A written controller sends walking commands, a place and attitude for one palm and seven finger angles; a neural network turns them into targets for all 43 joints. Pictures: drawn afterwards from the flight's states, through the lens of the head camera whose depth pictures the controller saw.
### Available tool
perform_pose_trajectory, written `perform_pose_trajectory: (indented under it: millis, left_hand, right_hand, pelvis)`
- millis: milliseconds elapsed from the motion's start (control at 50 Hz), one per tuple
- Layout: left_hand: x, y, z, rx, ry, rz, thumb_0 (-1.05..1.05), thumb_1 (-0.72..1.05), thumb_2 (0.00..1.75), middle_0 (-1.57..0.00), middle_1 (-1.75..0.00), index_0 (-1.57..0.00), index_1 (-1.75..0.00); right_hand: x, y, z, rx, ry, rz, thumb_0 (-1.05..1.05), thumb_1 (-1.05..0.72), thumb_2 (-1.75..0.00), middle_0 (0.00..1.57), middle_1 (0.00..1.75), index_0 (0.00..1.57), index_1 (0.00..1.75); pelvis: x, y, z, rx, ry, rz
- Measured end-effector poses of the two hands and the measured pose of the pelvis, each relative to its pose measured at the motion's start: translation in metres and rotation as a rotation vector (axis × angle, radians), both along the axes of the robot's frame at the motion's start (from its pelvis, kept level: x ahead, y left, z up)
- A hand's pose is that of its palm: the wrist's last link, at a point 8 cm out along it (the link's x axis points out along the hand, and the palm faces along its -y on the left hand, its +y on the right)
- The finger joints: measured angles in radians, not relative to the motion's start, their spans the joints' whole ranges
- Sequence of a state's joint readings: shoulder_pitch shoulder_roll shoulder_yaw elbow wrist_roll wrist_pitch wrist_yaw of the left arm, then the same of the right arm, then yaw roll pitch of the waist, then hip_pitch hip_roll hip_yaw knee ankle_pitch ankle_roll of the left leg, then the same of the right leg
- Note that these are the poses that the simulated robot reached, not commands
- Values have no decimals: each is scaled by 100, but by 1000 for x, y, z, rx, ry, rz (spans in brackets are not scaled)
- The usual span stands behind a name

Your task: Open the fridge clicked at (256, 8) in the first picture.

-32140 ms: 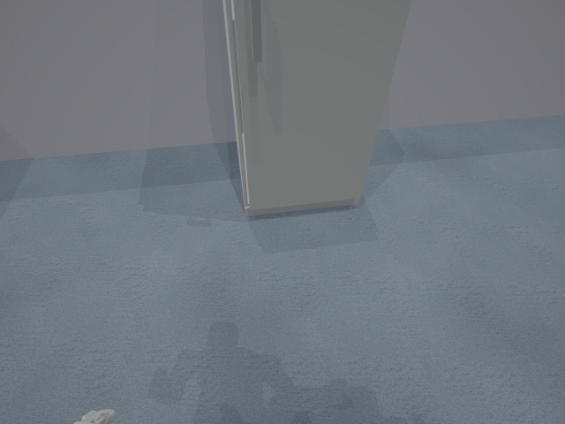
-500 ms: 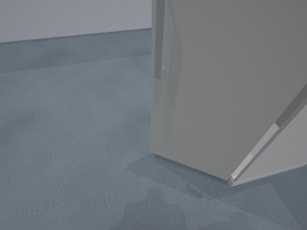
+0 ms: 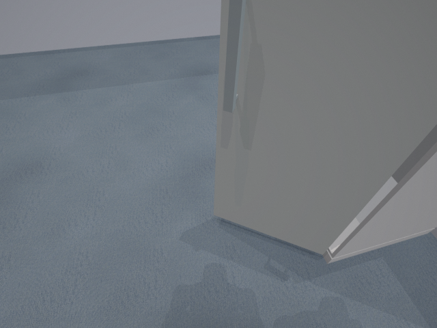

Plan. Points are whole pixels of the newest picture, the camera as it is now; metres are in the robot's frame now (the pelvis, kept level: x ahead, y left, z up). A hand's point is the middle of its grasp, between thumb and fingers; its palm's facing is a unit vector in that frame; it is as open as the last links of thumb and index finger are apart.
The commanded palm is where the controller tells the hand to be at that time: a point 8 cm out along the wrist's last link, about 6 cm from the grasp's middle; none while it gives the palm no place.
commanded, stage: look to check the result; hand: left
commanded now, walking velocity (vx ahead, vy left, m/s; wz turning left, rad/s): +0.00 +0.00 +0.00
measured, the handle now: (236, 55) +0.66 +0.00 +0.17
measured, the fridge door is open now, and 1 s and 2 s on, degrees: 53 53 53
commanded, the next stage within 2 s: turn to face it in 0.50 s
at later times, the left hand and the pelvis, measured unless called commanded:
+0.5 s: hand out of the picture +0.04 +0.20 -0.18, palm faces -0.01 -0.97 -0.23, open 7.4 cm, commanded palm none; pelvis +0.00 +0.00 +0.00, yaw +0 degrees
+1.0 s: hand out of the picture +0.06 +0.17 -0.18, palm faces -0.11 -0.96 -0.27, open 7.4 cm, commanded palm none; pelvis +0.00 -0.03 -0.02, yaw -9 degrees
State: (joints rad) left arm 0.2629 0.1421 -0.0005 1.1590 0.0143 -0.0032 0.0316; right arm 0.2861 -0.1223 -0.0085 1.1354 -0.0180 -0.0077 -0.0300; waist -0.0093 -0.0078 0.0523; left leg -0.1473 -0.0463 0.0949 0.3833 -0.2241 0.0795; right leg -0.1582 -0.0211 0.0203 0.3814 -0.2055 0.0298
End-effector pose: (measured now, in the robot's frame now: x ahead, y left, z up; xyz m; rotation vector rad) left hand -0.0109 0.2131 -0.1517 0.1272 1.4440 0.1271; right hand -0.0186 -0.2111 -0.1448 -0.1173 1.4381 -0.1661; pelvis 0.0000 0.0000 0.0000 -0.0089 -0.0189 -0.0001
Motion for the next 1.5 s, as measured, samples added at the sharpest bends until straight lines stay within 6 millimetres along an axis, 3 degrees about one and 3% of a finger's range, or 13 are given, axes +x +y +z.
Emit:
perform_pose_trajectory:
  millis: [280, 680, 780, 1020, 1180, 1260, 1360, 1420, 1500]
  left_hand:
    - [19, 17, 2, 31, -34, -13, 0, 91, 90, -20, -30, -20, -29]
    - [64, 43, 15, 102, -123, -51, 0, 90, 90, -20, -30, -20, -29]
    - [71, 41, 14, 112, -119, -66, 0, 90, 90, -20, -30, -20, -29]
    - [74, -3, 3, 105, -93, -152, 0, 90, 90, -20, -30, -20, -29]
    - [70, -28, 7, 68, -55, -171, 0, 90, 90, -20, -30, -20, -29]
    - [79, -29, 5, 42, -64, -187, 0, 90, 90, -20, -30, -20, -29]
    - [99, -16, -8, 9, -95, -208, 0, 90, 90, -20, -30, -20, -30]
    - [115, -8, -12, -1, -122, -225, 0, 90, 90, -20, -30, -20, -29]
    - [137, -4, -1, 2, -160, -266, 0, 91, 90, -20, -30, -20, -29]
  right_hand:
    - [18, -12, 2, -35, -33, 14, 1, -91, -90, 20, 30, 20, 29]
    - [58, -52, 11, -99, -99, 57, 1, -91, -90, 20, 30, 20, 29]
    - [65, -57, 10, -110, -129, 35, 1, -91, -90, 20, 30, 20, 29]
    - [41, -69, -24, -40, -128, -88, 1, -91, -90, 20, 30, 20, 30]
    - [31, -78, -5, -56, -105, -145, 1, -91, -90, 20, 30, 20, 29]
    - [31, -75, 4, -82, -123, -163, 1, -91, -90, 19, 30, 20, 29]
    - [29, -62, 9, -126, -163, -187, 1, -91, -90, 19, 30, 20, 29]
    - [17, -50, 11, -136, -152, -194, 1, -91, -90, 19, 30, 20, 29]
    - [-2, -34, 14, -112, -115, -205, 1, -91, -90, 20, 30, 20, 29]
  pelvis:
    - [3, 3, 0, 1, -3, 1]
    - [6, -3, 2, 4, -1, 2]
    - [5, -7, -1, 6, 4, -32]
    - [-1, -34, -21, 33, 2, -160]
    - [-4, -40, -5, 21, 33, -196]
    - [-2, -35, -2, 20, 39, -220]
    - [0, -19, -9, -10, 39, -241]
    - [0, -12, -10, -5, 27, -262]
    - [3, -9, -3, -19, 21, -276]
